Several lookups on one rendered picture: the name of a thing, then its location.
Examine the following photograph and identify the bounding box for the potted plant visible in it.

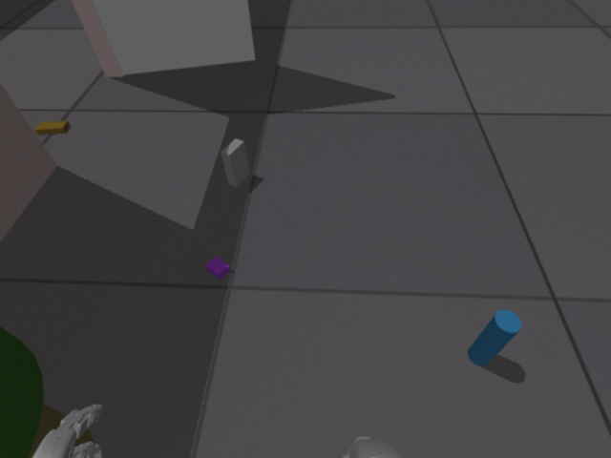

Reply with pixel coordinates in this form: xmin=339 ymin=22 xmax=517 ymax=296
xmin=0 ymin=327 xmax=95 ymax=458

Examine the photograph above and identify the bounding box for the left robot hand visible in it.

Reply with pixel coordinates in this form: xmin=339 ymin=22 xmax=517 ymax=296
xmin=32 ymin=405 xmax=104 ymax=458

